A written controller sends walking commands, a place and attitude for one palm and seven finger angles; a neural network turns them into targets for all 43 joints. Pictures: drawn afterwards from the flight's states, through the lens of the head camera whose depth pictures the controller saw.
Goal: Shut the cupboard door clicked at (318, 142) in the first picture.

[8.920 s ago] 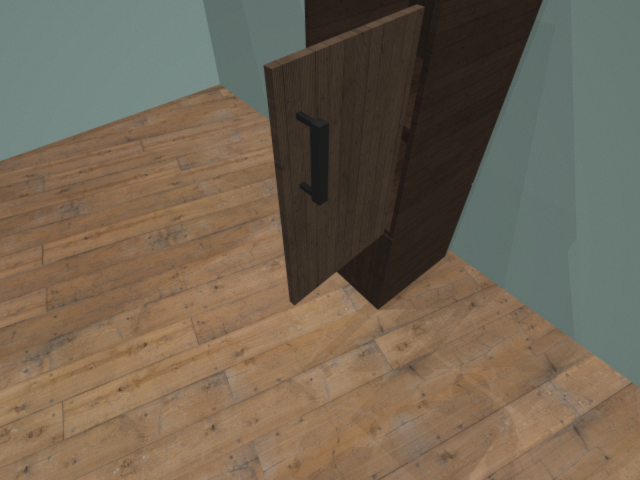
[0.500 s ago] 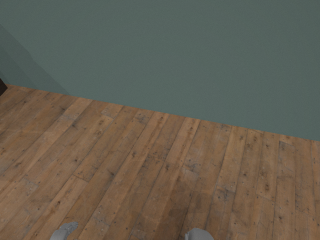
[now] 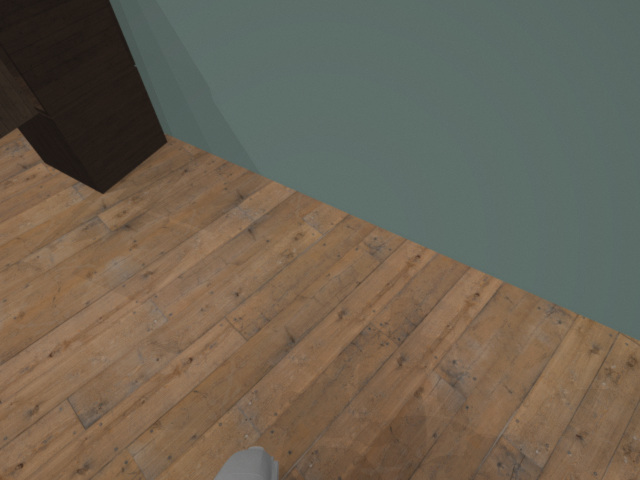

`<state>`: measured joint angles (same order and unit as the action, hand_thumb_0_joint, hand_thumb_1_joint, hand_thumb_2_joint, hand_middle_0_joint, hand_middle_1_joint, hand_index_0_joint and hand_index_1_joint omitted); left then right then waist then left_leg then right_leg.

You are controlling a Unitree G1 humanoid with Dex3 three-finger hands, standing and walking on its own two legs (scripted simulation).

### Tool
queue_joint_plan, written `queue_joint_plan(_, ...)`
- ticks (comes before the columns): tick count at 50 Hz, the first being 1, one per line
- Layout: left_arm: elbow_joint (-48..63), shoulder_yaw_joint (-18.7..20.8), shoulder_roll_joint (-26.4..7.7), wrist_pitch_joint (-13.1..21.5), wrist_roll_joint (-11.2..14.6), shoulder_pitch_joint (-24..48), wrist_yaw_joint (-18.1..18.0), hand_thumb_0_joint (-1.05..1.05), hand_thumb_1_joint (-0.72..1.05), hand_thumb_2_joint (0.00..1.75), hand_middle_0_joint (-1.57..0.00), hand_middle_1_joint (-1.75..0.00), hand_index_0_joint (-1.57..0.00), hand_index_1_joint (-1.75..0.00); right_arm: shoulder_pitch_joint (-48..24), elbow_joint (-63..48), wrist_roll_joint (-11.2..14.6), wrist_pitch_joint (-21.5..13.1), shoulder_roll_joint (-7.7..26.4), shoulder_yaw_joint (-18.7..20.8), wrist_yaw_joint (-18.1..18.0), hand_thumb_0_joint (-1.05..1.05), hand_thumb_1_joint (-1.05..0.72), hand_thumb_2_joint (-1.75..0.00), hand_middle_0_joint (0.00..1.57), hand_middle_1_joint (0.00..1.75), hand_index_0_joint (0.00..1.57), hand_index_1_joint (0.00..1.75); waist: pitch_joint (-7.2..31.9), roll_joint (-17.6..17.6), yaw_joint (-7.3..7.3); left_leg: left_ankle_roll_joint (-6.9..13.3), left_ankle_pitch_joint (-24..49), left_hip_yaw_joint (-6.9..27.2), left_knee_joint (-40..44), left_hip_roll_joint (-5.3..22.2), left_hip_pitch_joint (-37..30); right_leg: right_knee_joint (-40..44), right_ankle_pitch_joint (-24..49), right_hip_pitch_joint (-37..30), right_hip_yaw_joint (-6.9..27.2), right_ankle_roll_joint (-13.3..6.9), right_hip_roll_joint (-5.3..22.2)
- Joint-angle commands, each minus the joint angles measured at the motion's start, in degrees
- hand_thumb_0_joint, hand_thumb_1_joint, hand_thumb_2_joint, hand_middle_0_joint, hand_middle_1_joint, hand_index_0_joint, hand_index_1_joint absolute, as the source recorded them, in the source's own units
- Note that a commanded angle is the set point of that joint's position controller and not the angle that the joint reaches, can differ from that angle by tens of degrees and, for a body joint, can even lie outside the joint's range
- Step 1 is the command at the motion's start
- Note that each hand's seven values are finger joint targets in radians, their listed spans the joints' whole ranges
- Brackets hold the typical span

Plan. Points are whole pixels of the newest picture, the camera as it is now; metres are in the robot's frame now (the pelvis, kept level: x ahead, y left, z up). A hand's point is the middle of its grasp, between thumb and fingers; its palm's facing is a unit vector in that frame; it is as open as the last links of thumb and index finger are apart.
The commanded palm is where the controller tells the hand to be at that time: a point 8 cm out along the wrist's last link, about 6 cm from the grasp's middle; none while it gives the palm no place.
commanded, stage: walk to a spot facing it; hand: left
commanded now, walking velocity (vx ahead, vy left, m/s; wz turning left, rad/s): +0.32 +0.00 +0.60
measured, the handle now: out of the picture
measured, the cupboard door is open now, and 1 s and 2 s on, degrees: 94 94 94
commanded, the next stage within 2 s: turn to face it in 1.72 s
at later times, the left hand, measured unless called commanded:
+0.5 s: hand (158, 398) +0.24 +0.27 -0.16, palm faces +0.19 -0.97 -0.16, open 7.4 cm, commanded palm none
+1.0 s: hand (191, 341) +0.34 +0.24 -0.17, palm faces +0.41 -0.88 -0.22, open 7.1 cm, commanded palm none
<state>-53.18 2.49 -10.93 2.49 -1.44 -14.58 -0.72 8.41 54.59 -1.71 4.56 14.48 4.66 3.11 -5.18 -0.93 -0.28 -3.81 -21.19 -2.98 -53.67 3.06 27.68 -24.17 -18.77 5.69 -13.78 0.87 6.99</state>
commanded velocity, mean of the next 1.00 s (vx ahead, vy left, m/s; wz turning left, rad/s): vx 0.36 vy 0.00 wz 0.31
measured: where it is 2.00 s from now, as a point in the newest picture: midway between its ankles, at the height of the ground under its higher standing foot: (255, 275)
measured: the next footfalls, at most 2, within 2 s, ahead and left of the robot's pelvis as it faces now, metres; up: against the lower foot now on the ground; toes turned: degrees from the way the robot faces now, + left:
left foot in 0.16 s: +0.10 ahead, +0.15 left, +0.00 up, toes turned +12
right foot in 0.66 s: +0.41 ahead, -0.04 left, +0.00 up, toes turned +7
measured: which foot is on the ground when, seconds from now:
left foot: up 0.00-0.14, down 0.16-0.68, up 0.70-1.00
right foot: down 0.00-0.16, up 0.18-0.64, down 0.66-1.00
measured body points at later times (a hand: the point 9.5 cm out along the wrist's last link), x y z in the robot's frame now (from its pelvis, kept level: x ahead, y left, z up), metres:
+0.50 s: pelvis +0.17 +0.07 +0.00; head +0.19 +0.09 +0.45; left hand +0.23 +0.32 -0.15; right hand +0.20 -0.16 -0.15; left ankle +0.06 +0.14 -0.74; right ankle +0.31 -0.08 -0.68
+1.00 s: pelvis +0.41 +0.07 +0.00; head +0.43 +0.08 +0.45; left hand +0.31 +0.29 -0.15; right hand +0.56 -0.13 -0.15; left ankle +0.44 +0.23 -0.70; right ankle +0.37 -0.04 -0.74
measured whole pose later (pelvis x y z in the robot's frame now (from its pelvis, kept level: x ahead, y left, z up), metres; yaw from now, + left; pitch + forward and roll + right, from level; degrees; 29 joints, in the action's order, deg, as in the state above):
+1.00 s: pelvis +0.41 +0.07 +0.00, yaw +22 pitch +0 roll -1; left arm -61.5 2.8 -10.4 5.6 -1.1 -18.0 -1.0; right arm 9.8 58.3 -1.7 0.0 10.6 3.7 1.8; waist -2.6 0.5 -0.1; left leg -0.7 -10.5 -3.2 -48.5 5.5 33.1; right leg -19.2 -16.9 2.5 -14.9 -0.7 2.1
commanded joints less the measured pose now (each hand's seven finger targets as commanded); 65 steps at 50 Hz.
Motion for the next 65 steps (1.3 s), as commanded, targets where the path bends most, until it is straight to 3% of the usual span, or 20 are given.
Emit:
queue_joint_plan(1,-0.07,2.93,-11.57,0.85,-0.40,-6.71,0.22,0.00,0.90,0.90,-0.20,-0.30,-0.20,-0.30,-11.56,-8.54,0.45,-3.35,0.76,-0.70,0.64,0.00,-0.90,-0.90,0.20,0.30,0.20,0.30,2.93,-9.85,4.43,1.69,-0.57,-3.66,10.04,-0.69,4.24,7.22,21.22,-7.80,8.01,-5.40,15.53)
queue_joint_plan(4,-0.82,3.19,-12.61,0.98,-0.47,-5.77,0.61,0.00,0.90,0.90,-0.20,-0.30,-0.20,-0.30,-8.57,-8.01,0.38,-4.15,1.13,-0.76,0.42,0.00,-0.90,-0.90,0.20,0.30,0.20,0.30,4.27,-9.52,2.03,3.55,-1.46,-6.75,16.74,-2.98,-5.30,2.21,27.05,-4.66,5.29,-4.55,15.75)
queue_joint_plan(6,-0.40,3.15,-13.16,1.02,0.27,-2.77,1.15,0.00,0.90,0.90,-0.20,-0.30,-0.20,-0.30,4.02,-4.73,-0.10,-4.84,5.11,0.35,-0.51,0.00,-0.90,-0.90,0.20,0.30,0.20,0.30,9.63,-4.35,-5.18,5.76,3.86,-7.49,25.37,-4.91,-26.51,-15.44,30.93,5.89,-0.97,-1.40,12.55)
queue_joint_plan(8,6.34,1.50,-7.73,0.93,0.55,4.63,2.42,0.00,0.90,0.90,-0.20,-0.30,-0.20,-0.30,17.91,-2.03,-0.06,-5.85,17.75,3.39,-2.12,0.00,-0.90,-0.90,0.20,0.30,0.20,0.30,15.81,17.77,-11.72,17.54,10.37,33.03,35.58,20.55,-44.87,-47.43,-14.89,38.07,2.98,4.12,-0.86)
queue_joint_plan(10,6.92,2.00,-9.08,0.53,0.44,9.80,1.60,0.00,0.90,0.90,-0.20,-0.30,-0.20,-0.30,13.67,-1.99,0.51,-5.94,15.17,2.53,-3.28,0.00,-0.90,-0.90,0.20,0.30,0.20,0.30,9.09,3.33,-8.53,17.87,11.68,28.18,36.97,20.59,-35.01,-52.61,-8.03,40.12,11.91,2.52,3.16)
queue_joint_plan(14,1.57,2.03,-7.06,-1.31,-0.36,0.52,2.76,0.00,0.90,0.90,-0.20,-0.30,-0.20,-0.30,4.24,-3.40,0.70,-7.84,7.87,-0.05,-3.70,0.00,-0.90,-0.90,0.20,0.30,0.20,0.30,1.90,11.14,-0.46,11.65,14.74,12.26,40.67,9.93,-20.56,-45.96,4.46,31.90,12.50,3.49,2.97)
queue_joint_plan(28,6.42,0.67,-4.70,-0.25,0.51,15.68,2.87,0.00,0.90,0.90,-0.20,-0.30,-0.20,-0.30,17.00,4.75,0.08,-8.80,4.68,-0.85,-4.37,0.00,-0.90,-0.90,0.20,0.30,0.20,0.30,-1.55,7.48,-2.83,13.50,31.02,10.26,40.22,10.13,-24.34,-15.40,9.84,24.25,9.73,0.79,-1.43)
queue_joint_plan(31,2.51,1.77,-6.82,0.86,0.32,2.83,2.51,0.00,0.90,0.90,-0.20,-0.30,-0.20,-0.30,16.63,5.79,0.26,-8.54,5.02,-0.81,-4.44,0.00,-0.90,-0.90,0.20,0.30,0.20,0.30,3.70,3.73,3.67,11.02,38.27,8.42,24.65,7.42,-20.46,-7.99,10.01,3.43,8.48,-0.96,-4.57)
queue_joint_plan(32,-0.80,2.89,-9.86,1.63,-0.09,-7.22,2.02,0.00,0.90,0.90,-0.20,-0.30,-0.20,-0.30,16.70,5.56,0.86,-8.73,4.00,-0.83,-4.04,0.00,-0.90,-0.90,0.20,0.30,0.20,0.30,9.98,-1.34,7.54,8.86,33.56,6.54,10.99,3.79,-10.68,-7.16,10.35,-13.94,14.46,-3.06,0.11)
queue_joint_plan(33,-3.18,4.54,-15.60,1.73,-0.47,-14.80,1.25,0.00,0.90,0.90,-0.20,-0.30,-0.20,-0.30,20.06,4.19,1.73,-8.95,0.37,-1.30,-4.01,0.00,-0.90,-0.90,0.20,0.30,0.20,0.30,18.21,-16.25,8.64,5.62,-1.63,2.02,-8.43,-6.07,3.57,-0.84,12.58,-27.53,37.57,-9.04,18.15)
queue_joint_plan(34,-2.93,4.14,-15.80,1.38,0.73,-14.10,0.95,0.00,0.90,0.90,-0.20,-0.30,-0.20,-0.30,17.70,3.18,1.79,-8.58,1.12,-1.22,-3.87,0.00,-0.90,-0.90,0.20,0.30,0.20,0.30,16.76,-14.05,7.61,6.25,-11.04,5.17,-19.27,-3.51,5.66,7.12,9.37,-20.79,43.08,-11.30,22.84)
queue_joint_plan(36,-1.51,2.62,-8.77,1.65,0.49,-4.47,0.35,0.00,0.90,0.90,-0.20,-0.30,-0.20,-0.30,10.46,2.80,0.91,-8.33,0.15,-0.74,-3.40,0.00,-0.90,-0.90,0.20,0.30,0.20,0.30,4.25,-6.41,4.52,6.25,-0.77,6.34,-22.37,2.00,8.67,9.51,5.29,-4.27,33.00,-9.21,18.01)
queue_joint_plan(40,-2.16,0.88,-3.05,3.00,0.34,-0.78,0.30,0.00,0.90,0.90,-0.20,-0.30,-0.20,-0.30,13.92,4.59,0.06,-5.82,-4.09,-1.24,-2.51,0.00,-0.90,-0.90,0.20,0.30,0.20,0.30,4.42,-6.22,-1.11,4.16,6.27,4.19,-13.97,3.84,3.20,12.25,12.89,5.97,13.98,-6.35,12.27)
queue_joint_plan(52,-9.79,-0.03,-5.38,3.38,0.14,-10.13,-0.09,0.00,0.90,0.90,-0.20,-0.30,-0.20,-0.30,-5.93,-1.18,0.35,-6.24,-3.71,-1.63,-0.28,0.00,-0.90,-0.90,0.20,0.30,0.20,0.30,-1.03,-6.48,2.28,4.84,9.81,-2.87,13.83,0.64,5.37,11.79,29.42,-6.62,6.25,-6.63,12.37)
queue_joint_plan(56,-9.77,0.30,-7.43,2.91,0.56,-8.54,0.01,0.00,0.90,0.90,-0.20,-0.30,-0.20,-0.30,6.00,2.19,-0.33,-7.15,-0.09,-0.74,-1.25,0.00,-0.90,-0.90,0.20,0.30,0.20,0.30,4.33,-3.98,-4.88,7.70,9.67,-6.60,23.52,-4.77,-18.50,-7.49,42.17,-0.07,0.56,-4.29,9.59)
queue_joint_plan(57,-8.54,0.09,-6.02,2.86,0.84,-8.95,0.46,0.00,0.90,0.90,-0.20,-0.30,-0.20,-0.30,14.84,4.03,-0.80,-7.41,5.01,0.50,-1.95,0.00,-0.90,-0.90,0.20,0.30,0.20,0.30,10.82,3.47,-8.39,10.72,9.28,3.90,25.18,2.75,-33.71,-22.83,30.35,10.87,-0.52,-1.80,6.12)
queue_joint_plan(58,-6.44,-0.48,-2.76,2.94,1.20,-10.24,1.26,0.00,0.90,0.90,-0.20,-0.30,-0.20,-0.30,21.17,5.05,-0.79,-7.73,11.39,2.05,-2.85,0.00,-0.90,-0.90,0.20,0.30,0.20,0.30,17.53,16.57,-9.08,17.54,14.66,28.04,30.95,18.40,-46.03,-42.36,-7.71,26.66,0.22,0.76,-2.93)
queue_joint_plan(59,-4.12,-0.41,-4.90,2.73,0.98,-5.18,0.97,0.00,0.90,0.90,-0.20,-0.30,-0.20,-0.30,21.94,5.34,0.51,-7.12,12.28,2.06,-3.78,0.00,-0.90,-0.90,0.20,0.30,0.20,0.30,17.57,10.79,-9.20,19.86,19.41,31.88,34.10,21.15,-45.72,-50.89,-11.82,31.11,8.48,-0.43,-2.35)
queue_joint_plan(61,-4.28,0.17,-3.25,2.26,0.83,-0.65,0.64,0.00,0.90,0.90,-0.20,-0.30,-0.20,-0.30,12.84,3.57,0.70,-7.94,7.65,1.06,-4.53,0.00,-0.90,-0.90,0.20,0.30,0.20,0.30,6.63,4.32,-5.22,17.61,21.73,23.20,36.56,18.33,-29.14,-54.75,-3.93,33.12,12.12,-0.47,1.46)
queue_joint_plan(65,-6.35,0.37,-0.25,0.15,-0.27,-6.02,1.62,0.00,0.90,0.90,-0.20,-0.30,-0.20,-0.30,9.54,3.63,0.72,-9.59,1.71,-0.91,-4.58,0.00,-0.90,-0.90,0.20,0.30,0.20,0.30,3.76,6.94,0.08,13.21,22.53,8.97,40.74,11.68,-19.55,-45.01,2.78,26.96,12.47,0.65,2.40)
